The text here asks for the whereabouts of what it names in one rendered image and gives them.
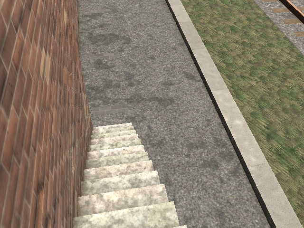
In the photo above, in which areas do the stairs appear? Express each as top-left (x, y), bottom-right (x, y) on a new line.
top-left (73, 123), bottom-right (187, 228)

